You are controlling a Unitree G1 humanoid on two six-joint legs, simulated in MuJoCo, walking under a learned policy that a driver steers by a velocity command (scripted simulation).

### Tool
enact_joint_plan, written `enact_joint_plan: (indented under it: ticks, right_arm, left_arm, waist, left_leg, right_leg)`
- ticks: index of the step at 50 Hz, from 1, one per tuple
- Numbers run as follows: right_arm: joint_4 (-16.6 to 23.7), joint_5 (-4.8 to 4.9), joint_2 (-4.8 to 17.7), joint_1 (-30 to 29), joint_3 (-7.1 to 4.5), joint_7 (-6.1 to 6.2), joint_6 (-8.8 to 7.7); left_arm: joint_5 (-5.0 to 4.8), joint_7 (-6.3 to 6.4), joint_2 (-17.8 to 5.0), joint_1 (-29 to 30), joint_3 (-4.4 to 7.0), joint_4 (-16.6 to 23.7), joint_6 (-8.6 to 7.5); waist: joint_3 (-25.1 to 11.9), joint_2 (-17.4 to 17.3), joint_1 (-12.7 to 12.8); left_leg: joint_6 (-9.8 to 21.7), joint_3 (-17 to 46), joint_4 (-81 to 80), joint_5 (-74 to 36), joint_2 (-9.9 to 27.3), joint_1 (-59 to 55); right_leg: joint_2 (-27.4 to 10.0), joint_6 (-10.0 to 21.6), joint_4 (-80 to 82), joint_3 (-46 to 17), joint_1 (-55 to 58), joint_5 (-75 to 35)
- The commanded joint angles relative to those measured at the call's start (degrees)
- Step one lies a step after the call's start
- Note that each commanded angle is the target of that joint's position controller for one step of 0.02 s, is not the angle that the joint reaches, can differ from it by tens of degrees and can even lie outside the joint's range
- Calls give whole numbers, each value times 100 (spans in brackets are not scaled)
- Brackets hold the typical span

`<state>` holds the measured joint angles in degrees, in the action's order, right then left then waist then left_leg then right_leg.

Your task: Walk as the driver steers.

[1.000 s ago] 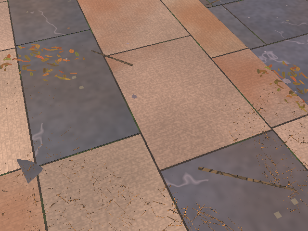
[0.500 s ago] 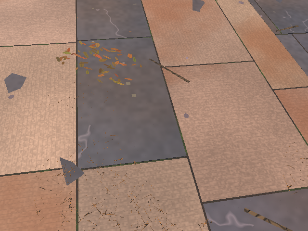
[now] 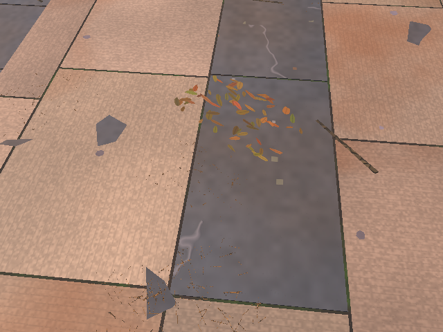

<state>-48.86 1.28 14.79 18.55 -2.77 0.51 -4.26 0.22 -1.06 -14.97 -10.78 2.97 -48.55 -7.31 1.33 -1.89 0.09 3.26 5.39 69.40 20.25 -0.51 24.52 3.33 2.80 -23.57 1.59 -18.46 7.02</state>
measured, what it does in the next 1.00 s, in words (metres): walks ahead: left foot, then right foot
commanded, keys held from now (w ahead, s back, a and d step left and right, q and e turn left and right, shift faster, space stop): w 0.58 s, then w+e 0.42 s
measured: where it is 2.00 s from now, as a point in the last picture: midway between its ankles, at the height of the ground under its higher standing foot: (262, 180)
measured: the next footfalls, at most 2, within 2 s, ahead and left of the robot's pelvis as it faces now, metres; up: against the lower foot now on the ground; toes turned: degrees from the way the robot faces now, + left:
left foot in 0.36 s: +0.35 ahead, +0.16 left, +0.00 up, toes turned +3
right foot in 0.92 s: +0.66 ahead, -0.07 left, +0.00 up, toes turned -9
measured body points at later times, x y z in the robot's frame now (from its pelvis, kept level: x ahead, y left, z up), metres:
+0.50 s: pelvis +0.27 +0.07 +0.00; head +0.29 +0.09 +0.45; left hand +0.33 +0.35 -0.13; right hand +0.40 -0.19 -0.10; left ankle +0.31 +0.16 -0.74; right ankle +0.21 -0.08 -0.65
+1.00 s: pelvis +0.54 +0.01 -0.02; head +0.58 +0.00 +0.43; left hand +0.76 +0.24 -0.11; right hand +0.55 -0.26 -0.15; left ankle +0.38 +0.18 -0.64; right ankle +0.62 -0.07 -0.74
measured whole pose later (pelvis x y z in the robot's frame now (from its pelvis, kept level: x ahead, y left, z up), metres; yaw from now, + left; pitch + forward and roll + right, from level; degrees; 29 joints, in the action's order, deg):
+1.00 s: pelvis +0.54 +0.01 -0.02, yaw -10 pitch +3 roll +1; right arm -49.3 0.6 15.3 17.9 -2.2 0.2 -5.7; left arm -1.0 -2.7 -15.9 -6.7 3.3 -42.2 -4.1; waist 2.2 0.2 -1.2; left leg 0.1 0.0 65.0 26.1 1.3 14.4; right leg 3.8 5.7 -34.3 1.6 -27.3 9.9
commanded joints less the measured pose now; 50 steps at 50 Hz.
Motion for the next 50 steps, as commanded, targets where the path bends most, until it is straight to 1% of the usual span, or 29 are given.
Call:
enact_joint_plan:
  ticks: [1,4,6,9,12,14,16,17,18,19,20,21,22,23,24,26,28,30,34,40,42,43,44,45,46,47,48,49,50]
  right_arm:
    - [400,-34,226,161,-64,-6,-56]
    - [639,-115,149,-332,11,3,-55]
    - [772,-132,141,-752,52,-22,-89]
    - [917,-78,152,-1353,84,-80,-125]
    - [1119,-12,254,-1822,73,-149,-141]
    - [1230,-3,364,-1944,41,-198,-167]
    - [1139,-29,547,-1465,-62,-212,-195]
    - [892,-47,801,-660,-205,-180,-196]
    - [687,-110,1279,475,-358,-119,-183]
    - [581,-141,1791,855,-463,-143,-128]
    - [578,-92,1203,915,-321,-166,-138]
    - [655,-81,952,466,-231,-169,-161]
    - [744,-95,797,12,-176,-182,-160]
    - [782,-119,643,-290,-136,-211,-159]
    - [782,-155,546,-439,-107,-226,-179]
    - [689,-134,563,-428,-127,-243,-243]
    - [557,-130,693,-275,-171,-209,-276]
    - [427,-130,754,-103,-192,-144,-245]
    - [244,-154,843,94,-200,-64,-225]
    - [-88,-113,897,448,-223,-14,-108]
    - [-86,-96,972,349,-245,21,-32]
    - [-46,-97,1059,258,-265,49,4]
    - [-8,-97,1146,198,-286,85,50]
    - [41,-102,1160,108,-282,126,113]
    - [159,-129,1122,134,-245,174,104]
    - [426,-283,371,676,11,62,-65]
    - [423,-180,547,470,16,-38,-324]
    - [618,44,904,-157,-93,-100,-456]
    - [723,51,872,-453,-66,-84,-513]
  left_arm:
    - [15,-36,-392,-120,54,144,-60]
    - [-40,-9,-711,-388,128,-7,-65]
    - [-72,23,-823,-508,150,-50,-19]
    - [-141,38,-924,-782,144,-149,52]
    - [-186,33,-977,-1118,133,-297,127]
    - [-193,41,-1030,-1161,142,-347,191]
    - [-184,59,-1094,-1034,143,-343,266]
    - [-146,66,-967,-1033,91,-327,289]
    - [-24,80,-705,-969,-29,-148,270]
    - [-43,52,22,-1596,-242,-54,136]
    - [-166,36,-588,-1412,-104,-131,24]
    - [-268,17,-897,-923,-11,30,-31]
    - [-226,43,-847,-641,-14,78,-21]
    - [-124,61,-771,-492,4,101,17]
    - [-95,61,-686,-566,16,100,87]
    - [-88,62,-470,-666,-8,71,222]
    - [-51,81,-428,-424,-5,172,286]
    - [-41,73,-378,-56,-12,289,294]
    - [-106,-20,-276,615,-55,457,272]
    - [-156,-214,-274,1433,-74,927,258]
    - [-144,-298,-311,1443,-56,1042,249]
    - [-132,-318,-389,1301,-15,1065,253]
    - [-122,-316,-516,948,62,1029,270]
    - [-136,-295,-728,136,206,840,281]
    - [-139,-211,-1149,-851,403,628,308]
    - [-125,-134,-1829,-1314,560,611,330]
    - [-141,-116,-1504,-1453,447,636,319]
    - [-101,-99,-1192,-1256,365,640,307]
    - [-120,-83,-1012,-853,317,726,299]
  waist:
    - [-234,537,-109]
    - [-36,473,-39]
    - [-11,447,77]
    - [61,513,288]
    - [139,583,433]
    - [158,618,378]
    - [-79,642,0]
    - [-557,519,-358]
    - [-1396,-81,-799]
    - [-1990,-1670,-511]
    - [-1943,-1143,-649]
    - [-1195,-809,-548]
    - [-860,-373,-381]
    - [-567,-176,-232]
    - [-487,-266,-44]
    - [-399,-263,102]
    - [-231,-136,116]
    - [-108,-75,35]
    - [77,-117,-228]
    - [361,-76,-483]
    - [295,-152,-394]
    - [127,-259,-279]
    - [-163,-386,-76]
    - [-608,-342,367]
    - [-1149,-58,778]
    - [-1877,1410,462]
    - [-2569,1245,588]
    - [-1775,954,688]
    - [-1155,497,500]
  left_leg:
    - [6,72,-251,-328,683,986]
    - [-132,-115,-1197,-803,830,1263]
    - [-172,-212,-2002,-1454,819,1238]
    - [-232,-449,-3007,-2126,602,854]
    - [-186,-479,-3507,-2099,502,782]
    - [-47,-503,-3772,-1735,431,701]
    - [126,-686,-4098,-1497,219,-117]
    - [283,-740,-4187,-1451,117,-1199]
    - [680,369,-4140,-1528,1111,-2838]
    - [1554,2937,-4772,-655,2328,-4587]
    - [1525,3558,-5189,-147,2325,-4469]
    - [1281,2737,-5224,-463,2141,-3816]
    - [1149,2032,-5313,-1052,1882,-3095]
    - [1080,1566,-5503,-1485,1654,-2486]
    - [1025,1243,-5687,-1744,1495,-2084]
    - [1082,851,-5953,-2160,1361,-1706]
    - [1130,561,-6102,-2522,1338,-1643]
    - [1074,283,-6185,-2635,1314,-1777]
    - [796,-374,-6323,-2405,1198,-1873]
    - [618,-795,-5998,-2653,1575,-2963]
    - [502,-962,-5597,-3591,1633,-3195]
    - [427,-1073,-5231,-4624,1611,-3226]
    - [345,-1189,-4650,-5706,1566,-3224]
    - [197,-1396,-3582,-6278,1388,-2978]
    - [-20,-1456,-2090,-5364,1171,-1812]
    - [-430,-1307,243,-1079,162,880]
    - [-378,-88,1104,1216,-257,1799]
    - [-243,139,1194,807,105,2309]
    - [-176,36,764,277,366,2230]
  right_leg:
    - [-1556,1099,1514,-1791,808,3]
    - [-1603,1236,1761,-1372,680,-486]
    - [-1509,1140,1782,-1070,728,-628]
    - [-1350,942,1668,-688,730,-681]
    - [-1559,849,1472,-776,1144,-470]
    - [-1738,759,1252,-868,1477,-481]
    - [-1680,589,599,-753,1569,-1360]
    - [-1383,439,-389,-484,1382,-2081]
    - [-1023,188,-2209,-119,365,-1213]
    - [-74,-147,-4191,31,-1928,1958]
    - [-309,-70,-4988,-717,-2598,2492]
    - [-603,36,-5090,-685,-2904,1984]
    - [-861,26,-4871,-561,-2681,1458]
    - [-1009,-13,-4528,-539,-2465,1131]
    - [-1139,-39,-4295,-577,-2117,910]
    - [-1147,-117,-4026,-511,-1843,684]
    - [-1153,-205,-3606,-494,-2072,297]
    - [-1141,-262,-2980,-493,-2328,-272]
    - [-962,-170,-1801,-368,-2135,-1373]
    - [-764,84,-1110,-269,-2496,-955]
    - [-631,220,-1027,-31,-2292,-422]
    - [-454,311,-1042,179,-1911,-125]
    - [-223,415,-1080,387,-1334,124]
    - [42,575,-837,517,-258,-21]
    - [-262,861,-751,-207,1481,-259]
    - [-1837,1924,-560,-3188,3872,211]
    - [-2338,2245,440,-5022,4460,695]
    - [-2098,1858,540,-4129,3948,566]
    - [-1847,1628,577,-3297,3009,140]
